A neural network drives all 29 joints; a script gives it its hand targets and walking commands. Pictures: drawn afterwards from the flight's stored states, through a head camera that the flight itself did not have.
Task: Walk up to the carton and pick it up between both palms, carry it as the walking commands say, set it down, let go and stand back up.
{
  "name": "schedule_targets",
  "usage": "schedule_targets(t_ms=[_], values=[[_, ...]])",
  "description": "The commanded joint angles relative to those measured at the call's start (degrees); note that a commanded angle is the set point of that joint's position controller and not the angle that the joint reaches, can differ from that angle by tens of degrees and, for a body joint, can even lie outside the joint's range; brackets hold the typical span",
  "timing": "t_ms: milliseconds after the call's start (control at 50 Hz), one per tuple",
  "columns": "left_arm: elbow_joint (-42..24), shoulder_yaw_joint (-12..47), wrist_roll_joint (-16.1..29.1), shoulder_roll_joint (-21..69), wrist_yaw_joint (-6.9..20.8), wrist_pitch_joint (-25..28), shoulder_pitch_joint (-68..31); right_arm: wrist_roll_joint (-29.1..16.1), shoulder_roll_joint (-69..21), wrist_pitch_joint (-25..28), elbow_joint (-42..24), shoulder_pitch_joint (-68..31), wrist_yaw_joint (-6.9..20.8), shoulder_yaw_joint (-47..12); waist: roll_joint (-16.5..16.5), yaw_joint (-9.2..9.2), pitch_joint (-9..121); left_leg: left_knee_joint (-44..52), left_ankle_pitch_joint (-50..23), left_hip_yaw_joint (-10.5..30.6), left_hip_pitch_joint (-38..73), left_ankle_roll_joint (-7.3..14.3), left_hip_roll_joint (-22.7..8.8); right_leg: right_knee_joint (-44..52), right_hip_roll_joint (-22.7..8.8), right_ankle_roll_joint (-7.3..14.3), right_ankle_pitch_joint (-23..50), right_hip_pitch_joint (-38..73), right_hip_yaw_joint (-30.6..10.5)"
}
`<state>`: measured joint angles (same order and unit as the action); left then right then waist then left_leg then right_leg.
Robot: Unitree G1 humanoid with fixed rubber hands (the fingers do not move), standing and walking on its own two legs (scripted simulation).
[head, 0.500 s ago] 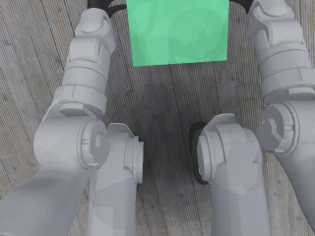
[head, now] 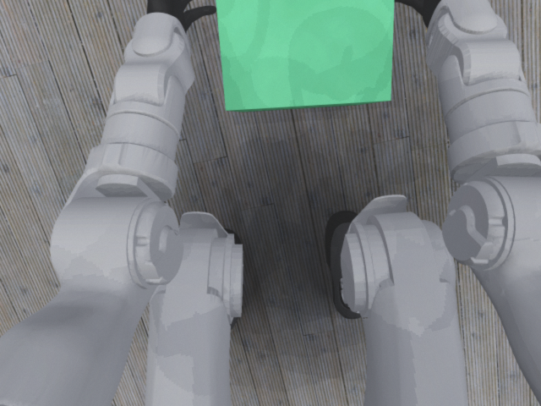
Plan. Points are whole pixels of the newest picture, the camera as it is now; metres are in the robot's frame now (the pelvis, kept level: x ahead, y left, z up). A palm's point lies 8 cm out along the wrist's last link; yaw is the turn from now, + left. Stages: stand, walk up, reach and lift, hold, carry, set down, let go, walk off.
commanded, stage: set down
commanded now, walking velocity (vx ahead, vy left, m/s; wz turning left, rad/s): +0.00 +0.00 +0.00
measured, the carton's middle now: out of the picture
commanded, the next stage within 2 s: none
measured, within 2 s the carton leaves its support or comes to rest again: neither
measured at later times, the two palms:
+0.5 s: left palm (166, 23) +0.53 +0.09 -0.19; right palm (445, 7) +0.51 -0.22 -0.19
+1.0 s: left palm (137, 22) +0.54 +0.12 -0.18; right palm out of the picture +0.52 -0.25 -0.18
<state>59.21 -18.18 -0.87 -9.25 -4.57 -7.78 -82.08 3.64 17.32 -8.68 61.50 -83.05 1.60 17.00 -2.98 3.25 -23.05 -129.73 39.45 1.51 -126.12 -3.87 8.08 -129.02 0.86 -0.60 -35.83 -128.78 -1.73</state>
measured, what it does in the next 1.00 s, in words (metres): stands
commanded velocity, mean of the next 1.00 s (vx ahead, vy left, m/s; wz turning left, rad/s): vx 0.00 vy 0.00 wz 0.00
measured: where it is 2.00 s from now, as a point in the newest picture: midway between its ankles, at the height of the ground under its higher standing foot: (285, 289)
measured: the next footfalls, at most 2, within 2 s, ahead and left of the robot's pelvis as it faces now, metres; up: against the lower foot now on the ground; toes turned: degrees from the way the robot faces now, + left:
none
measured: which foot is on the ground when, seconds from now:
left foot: down 0.00-1.00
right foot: down 0.00-1.00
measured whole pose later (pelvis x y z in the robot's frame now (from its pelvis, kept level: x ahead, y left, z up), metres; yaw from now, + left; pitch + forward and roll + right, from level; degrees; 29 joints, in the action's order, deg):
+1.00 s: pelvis -0.02 +0.00 +0.00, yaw -1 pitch +34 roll +1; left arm 63.4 -5.9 11.6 -17.2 -7.7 -3.9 -85.6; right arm -12.2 27.8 -1.4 71.4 -88.0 -1.5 5.6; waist -1.7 1.5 -26.3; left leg -128.6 35.5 0.6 -127.1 -2.7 4.1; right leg -127.4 -0.9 1.1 -31.4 -130.0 -0.2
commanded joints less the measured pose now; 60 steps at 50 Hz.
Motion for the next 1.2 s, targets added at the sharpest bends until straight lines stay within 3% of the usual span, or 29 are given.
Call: schedule_targets(t_ms=[0,140,280,380,440,460,580,680,860,1080,1180], values=[[-3.6,14.5,2.1,42.9,11.6,0.9,-22.1,-2.2,-41.9,0.5,-2.0,-19.8,12.2,-13.0,0.5,3.01,47.9,9.2,-21.5,-3.9,14.2,2.2,2.1,8.8,4.2,1.3,25.2,26.4,2.1],[-2.9,13.4,1.8,39.0,10.7,1.3,-21.8,-1.9,-37.6,1.1,-1.4,-19.6,11.3,-11.6,0.6,2.98,47.8,9.0,-20.9,-4.0,14.9,1.9,1.9,8.6,3.9,1.2,24.4,26.7,2.3],[-1.5,10.9,1.1,28.8,8.0,2.4,-19.7,-1.4,-27.1,2.7,-0.1,-18.6,8.5,-9.0,0.8,2.58,49.2,9.0,-20.6,-4.2,16.3,1.2,1.3,8.8,3.2,0.8,24.2,28.3,2.4],[-0.1,6.0,0.0,9.6,2.9,3.8,-14.6,-0.6,-6.5,4.9,1.1,-15.3,2.8,-3.8,1.2,1.92,51.9,9.5,-20.5,-4.4,18.8,0.3,0.3,9.4,2.3,0.0,24.1,31.0,2.2],[0.2,4.2,1.9,-5.4,-1.9,5.0,-11.7,-2.3,10.3,6.7,2.4,-13.2,-2.2,-1.8,1.7,1.74,55.4,9.8,-21.4,-4.4,20.8,-0.3,-0.6,10.0,1.6,-0.4,25.0,32.9,1.6],[0.2,4.8,3.1,-7.2,-2.7,5.2,-12.0,-3.2,12.0,7.1,2.6,-13.6,-3.1,-2.7,2.0,1.65,56.2,9.7,-21.8,-4.2,21.1,-0.2,-0.9,10.0,1.4,-0.4,25.4,33.2,1.3],[0.3,10.3,9.8,-10.4,-3.3,6.0,-16.6,-11.3,14.4,8.6,3.6,-18.4,-3.7,-9.2,2.5,0.83,59.0,9.7,-23.2,-3.4,20.5,0.3,-3.0,9.6,0.1,-0.2,26.7,33.0,0.1],[1.1,12.0,11.6,-11.9,-2.6,5.8,-17.5,-14.3,16.0,8.7,7.3,-18.4,-3.0,-10.9,1.8,0.91,58.2,10.1,-21.8,-2.9,20.5,0.6,-4.2,9.6,-0.8,0.0,25.1,30.9,-0.3],[1.6,11.4,11.8,-13.3,-2.2,5.4,-17.9,-15.4,18.3,8.9,8.4,-19.7,-2.4,-11.2,1.4,0.34,60.0,10.0,-21.0,-2.4,23.5,0.9,-5.1,9.9,-1.4,0.0,23.3,30.7,0.3],[-8.4,11.6,13.3,-15.2,-5.4,3.1,-17.0,-16.6,20.2,5.9,-3.8,-18.7,-4.6,-10.6,3.6,0.29,85.3,12.5,-24.6,-5.2,32.5,1.4,-3.7,13.6,-0.6,0.0,28.6,45.9,1.8],[-7.0,10.2,12.2,-13.7,-5.3,1.5,-13.1,-14.8,17.9,4.0,-3.2,-15.5,-3.9,-9.9,5.4,-0.09,79.6,16.5,-20.4,-5.9,27.2,1.9,-3.4,17.3,-0.1,0.0,24.7,43.1,2.3]])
